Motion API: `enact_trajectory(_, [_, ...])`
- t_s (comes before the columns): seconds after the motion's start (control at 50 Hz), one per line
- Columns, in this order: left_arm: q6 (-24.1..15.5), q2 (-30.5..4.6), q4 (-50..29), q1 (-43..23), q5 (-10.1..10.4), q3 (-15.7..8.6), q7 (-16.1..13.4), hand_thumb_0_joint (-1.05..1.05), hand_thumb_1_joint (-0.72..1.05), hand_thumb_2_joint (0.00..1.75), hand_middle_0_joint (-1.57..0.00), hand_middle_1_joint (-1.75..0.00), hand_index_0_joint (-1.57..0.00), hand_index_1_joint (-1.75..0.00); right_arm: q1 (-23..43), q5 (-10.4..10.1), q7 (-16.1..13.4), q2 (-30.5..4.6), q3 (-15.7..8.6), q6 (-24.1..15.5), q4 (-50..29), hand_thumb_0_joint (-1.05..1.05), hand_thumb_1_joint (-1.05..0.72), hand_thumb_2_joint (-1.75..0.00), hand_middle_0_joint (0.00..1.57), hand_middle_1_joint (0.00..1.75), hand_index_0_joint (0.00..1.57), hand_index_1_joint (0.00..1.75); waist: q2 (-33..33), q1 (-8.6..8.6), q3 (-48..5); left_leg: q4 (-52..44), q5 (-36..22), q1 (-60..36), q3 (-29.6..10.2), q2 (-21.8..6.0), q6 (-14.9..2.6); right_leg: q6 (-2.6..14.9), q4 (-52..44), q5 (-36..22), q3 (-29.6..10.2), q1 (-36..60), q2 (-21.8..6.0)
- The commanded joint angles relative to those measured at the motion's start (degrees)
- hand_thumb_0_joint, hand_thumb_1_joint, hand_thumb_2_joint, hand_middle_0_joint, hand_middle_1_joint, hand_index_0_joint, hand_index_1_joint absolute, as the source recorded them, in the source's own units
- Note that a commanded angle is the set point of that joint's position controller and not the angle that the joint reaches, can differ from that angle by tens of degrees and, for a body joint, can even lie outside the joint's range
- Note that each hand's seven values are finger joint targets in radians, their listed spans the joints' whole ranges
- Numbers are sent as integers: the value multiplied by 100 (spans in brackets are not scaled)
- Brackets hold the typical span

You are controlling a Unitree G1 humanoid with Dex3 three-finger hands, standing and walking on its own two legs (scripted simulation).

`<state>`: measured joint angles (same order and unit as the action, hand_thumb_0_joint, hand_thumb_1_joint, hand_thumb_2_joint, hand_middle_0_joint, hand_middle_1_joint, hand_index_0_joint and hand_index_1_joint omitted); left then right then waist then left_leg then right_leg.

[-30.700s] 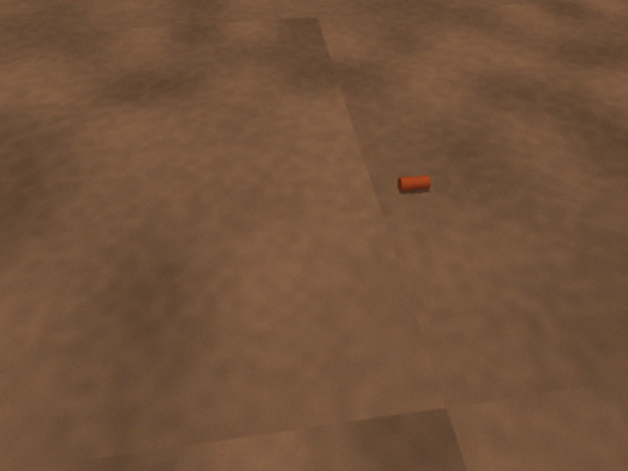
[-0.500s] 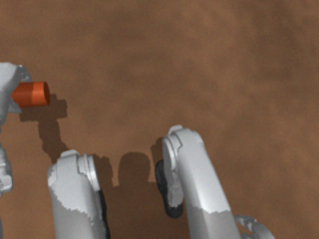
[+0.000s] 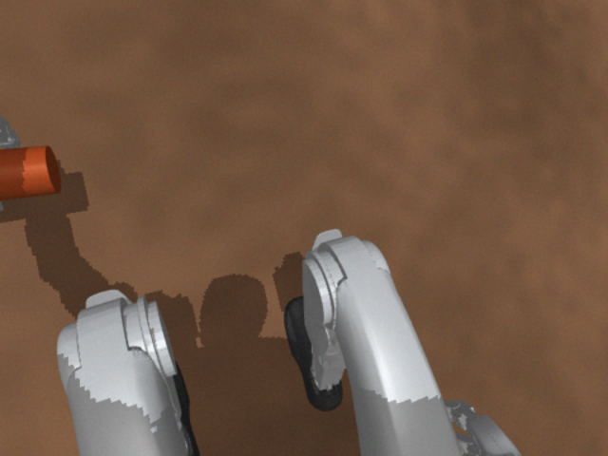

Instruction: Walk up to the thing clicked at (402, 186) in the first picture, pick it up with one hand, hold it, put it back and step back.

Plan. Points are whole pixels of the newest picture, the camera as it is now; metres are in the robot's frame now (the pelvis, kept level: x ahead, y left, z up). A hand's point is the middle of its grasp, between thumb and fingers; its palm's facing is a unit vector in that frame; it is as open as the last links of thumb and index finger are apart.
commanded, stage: lower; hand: left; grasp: from above
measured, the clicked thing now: out of the picture +0.49 +0.29 -0.23
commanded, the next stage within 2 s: rest in 0.10 s
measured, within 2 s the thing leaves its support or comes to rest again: rests again in 0.86 s
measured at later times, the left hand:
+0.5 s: hand out of the picture +0.49 +0.29 -0.24, palm faces -0.47 -0.05 -0.88, open 8.5 cm
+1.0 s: hand (5, 180) +0.49 +0.29 -0.26, palm faces -0.45 -0.06 -0.89, open 8.6 cm
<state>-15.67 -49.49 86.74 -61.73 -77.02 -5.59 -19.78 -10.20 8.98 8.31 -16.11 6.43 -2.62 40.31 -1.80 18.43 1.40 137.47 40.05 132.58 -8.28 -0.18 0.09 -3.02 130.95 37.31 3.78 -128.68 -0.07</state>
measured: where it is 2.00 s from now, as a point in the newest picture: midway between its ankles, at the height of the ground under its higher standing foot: (250, 402)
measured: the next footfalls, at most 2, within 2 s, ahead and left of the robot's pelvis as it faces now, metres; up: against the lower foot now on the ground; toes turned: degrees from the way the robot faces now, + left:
none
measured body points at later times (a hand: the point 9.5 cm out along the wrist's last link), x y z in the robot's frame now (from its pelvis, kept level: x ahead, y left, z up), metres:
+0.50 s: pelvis +0.00 +0.00 -0.02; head +0.28 +0.10 +0.32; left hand +0.51 +0.29 -0.19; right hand +0.02 -0.27 -0.09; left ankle +0.07 +0.12 -0.30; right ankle +0.11 -0.13 -0.30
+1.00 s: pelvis +0.00 +0.01 -0.03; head +0.28 +0.11 +0.30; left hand +0.51 +0.29 -0.21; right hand +0.02 -0.26 -0.08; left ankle +0.07 +0.12 -0.30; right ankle +0.11 -0.13 -0.30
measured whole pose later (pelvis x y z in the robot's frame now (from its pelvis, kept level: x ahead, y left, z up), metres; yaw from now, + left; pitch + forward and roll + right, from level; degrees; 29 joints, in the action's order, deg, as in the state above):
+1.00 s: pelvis +0.00 +0.01 -0.03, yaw -5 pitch +29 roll -14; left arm -16.1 -59.8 94.5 -62.9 -80.7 -7.8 -29.4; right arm -8.0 13.3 9.9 -19.1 14.1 -7.8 36.1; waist -7.3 23.1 8.1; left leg 145.7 40.8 135.7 -13.0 -0.5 -0.6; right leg -3.5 135.0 36.0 7.5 -129.8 1.8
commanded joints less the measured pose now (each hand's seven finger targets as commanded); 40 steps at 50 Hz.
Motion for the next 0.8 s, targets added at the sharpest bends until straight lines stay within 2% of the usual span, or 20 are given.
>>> enact_trajectory(0.0, [-161, -1777, -1152, -2057, 93, -319, -337, 0, 97, 41, -129, -30, -130, -29, -1438, 57, -61, -1676, -461, 68, 42, 0, -91, -90, 20, 30, 20, 30, 2318, 96, -4150, -1198, -1509, -3178, 485, 68, -75, 480, -1103, -1438, 574, 2023, 165])
enact_trajectory(0.02, [-189, -1881, -1085, -1972, 79, -377, -380, 0, 97, 42, -129, -30, -130, -28, -1403, 64, -63, -1694, -457, 75, 14, 0, -91, -90, 20, 30, 20, 30, 2386, 37, -4198, -1219, -1467, -3173, 479, 58, -69, 482, -1075, -1384, 594, 2045, 182])
enact_trajectory(0.08, [-263, -1922, -1259, -2042, 3, -412, -481, 0, 99, 42, -130, -30, -131, -29, -1386, 123, -49, -1731, -442, 59, 23, 0, -91, -90, 20, 30, 20, 30, 2506, 129, -4129, -1103, -1503, -3219, 482, 47, -60, 495, -1029, -1423, 637, 1960, 189])
enact_trajectory(0.1, [-239, -1854, -1039, -1788, -17, -376, -528, 0, 98, 41, -130, -28, -131, -27, -1308, 125, -48, -1695, -412, 64, -8, 0, -91, -90, 20, 30, 20, 30, 2526, 42, -4233, -1119, -1486, -3281, 473, 32, -67, 481, -1012, -1421, 609, 2014, 212])
enact_trajectory(0.12, [-242, -1880, -1139, -1924, -9, -381, -567, 0, 99, 42, -131, -30, -132, -29, -1340, 135, -33, -1700, -399, 48, 8, 0, -91, -90, 20, 30, 20, 30, 2582, 142, -4262, -1092, -1537, -3342, 461, 25, -71, 464, -985, -1478, 623, 2013, 207])
enact_trajectory(0.18, [-204, -2038, -1099, -1936, -41, -459, -715, 0, 100, 42, -131, -30, -132, -28, -1290, 162, -34, -1739, -392, 26, 22, 0, -91, -90, 20, 30, 20, 30, 2662, 127, -4300, -1045, -1470, -3224, 463, 13, -83, 472, -935, -1471, 643, 2024, 230])
enact_trajectory(0.3, [-70, -1860, -608, -1867, -75, -283, -849, 0, 93, 38, -124, -23, -126, -22, -1270, 183, -11, -1769, -264, -66, 73, 0, -89, -89, 20, 30, 20, 30, 2471, 281, -3847, -948, -1364, -2988, 406, -1, -99, 466, -865, -1416, 742, 1841, 262])
enact_trajectory(0.38, [-66, -1993, -492, -2000, -125, -284, -854, 0, 93, 34, -123, -25, -125, -22, -1289, 203, -9, -1902, -205, -142, 48, 0, -89, -89, 20, 30, 20, 30, 2472, 398, -3622, -830, -1483, -2920, 353, 0, -83, 487, -824, -1496, 809, 1744, 263])
enact_trajectory(0.4, [-90, -2062, -583, -2072, -121, -315, -860, 0, 94, 33, -123, -24, -126, -21, -1247, 209, -2, -1926, -183, -168, -27, 0, -89, -89, 20, 30, 20, 30, 2448, 410, -3613, -844, -1463, -2877, 332, -8, -84, 485, -816, -1470, 832, 1797, 270])
enact_trajectory(0.42, [-36, -1836, -147, -1705, -95, -156, -864, 0, 90, 34, -122, -23, -124, -22, -1167, 191, 2, -1847, -130, -170, 8, 0, -89, -89, 20, 30, 20, 30, 2410, 289, -3555, -857, -1346, -2783, 355, -10, -90, 492, -830, -1389, 794, 1824, 290])
enact_trajectory(0.44, [-89, -2010, -534, -1965, -67, -297, -894, 0, 94, 33, -123, -25, -125, -22, -1184, 233, 5, -1938, -150, -190, -56, 0, -89, -89, 20, 30, 20, 30, 2413, 448, -3677, -803, -1476, -2889, 323, -21, -88, 460, -817, -1504, 865, 1873, 291])
enact_trajectory(0.5, [-51, -1971, -183, -1772, -114, -199, -909, 0, 95, 32, -123, -27, -126, -23, -1202, 239, 4, -1975, -97, -219, -39, 0, -89, -89, 20, 30, 20, 30, 2579, 398, -3552, -847, -1477, -2979, 266, -17, -35, 493, -748, -1449, 907, 1737, 284])
enact_trajectory(0.54, [-80, -2215, -411, -1843, -156, -318, -948, 0, 95, 35, -124, -27, -126, -24, -1096, 275, 11, -1977, -54, -244, -174, 0, -89, -89, 20, 30, 20, 30, 2752, 403, -3766, -832, -1636, -3166, 226, -50, -25, 485, -683, -1602, 930, 1856, 312])
enact_trajectory(0.58, [-67, -2026, -242, -1918, -159, -174, -945, 0, 97, 33, -125, -26, -127, -23, -1131, 276, 24, -1995, -11, -253, -136, 0, -89, -89, 20, 30, 20, 30, 2770, 502, -3463, -822, -1518, -3092, 197, -51, -2, 502, -648, -1491, 960, 1626, 302])
enact_trajectory(0.6, [-115, -2427, -536, -1982, -157, -471, -1012, 0, 98, 36, -125, -28, -128, -25, -1052, 301, 15, -2086, -35, -257, -237, 0, -89, -89, 20, 30, 20, 30, 2857, 458, -3575, -842, -1577, -3120, 187, -60, -6, 494, -669, -1523, 996, 1729, 309])
enact_trajectory(0.62, [-94, -2344, -372, -1942, -242, -379, -1014, 0, 98, 36, -125, -28, -128, -25, -1085, 330, 11, -2110, 12, -271, -278, 0, -89, -89, 20, 30, 20, 30, 2828, 525, -3444, -779, -1564, -3168, 187, -57, -4, 496, -641, -1525, 987, 1643, 296])
enact_trajectory(0.66, [-123, -2513, -478, -1883, -248, -452, -1087, 0, 94, 37, -124, -26, -126, -24, -1038, 323, 3, -2080, 35, -268, -244, 0, -89, -90, 20, 30, 20, 30, 2892, 439, -3566, -780, -1522, -3084, 219, -78, -16, 489, -665, -1554, 960, 1867, 338])
enact_trajectory(0.68, [-115, -2235, -405, -1934, -252, -275, -1082, 0, 96, 35, -124, -27, -127, -24, -1031, 341, 18, -2075, 58, -299, -286, 0, -89, -89, 20, 30, 20, 30, 2836, 573, -3419, -738, -1488, -3076, 216, -69, -13, 495, -642, -1524, 971, 1739, 332])
enact_trajectory(0.76, [-109, -2512, -348, -1943, -227, -379, -1189, 0, 93, 36, -121, -28, -124, -26, -952, 370, 20, -2161, 112, -370, -330, 0, -89, -90, 20, 30, 20, 30, 2807, 565, -3363, -724, -1362, -2958, 175, -91, -28, 480, -679, -1456, 1025, 1775, 352])
enact_trajectory(0.78, [-91, -2357, -247, -1929, -214, -281, -1168, 0, 93, 35, -120, -29, -123, -26, -954, 355, 36, -2149, 119, -394, -331, 0, -89, -89, 20, 30, 20, 30, 2784, 607, -3218, -701, -1279, -2929, 171, -91, -24, 485, -643, -1387, 1016, 1648, 341])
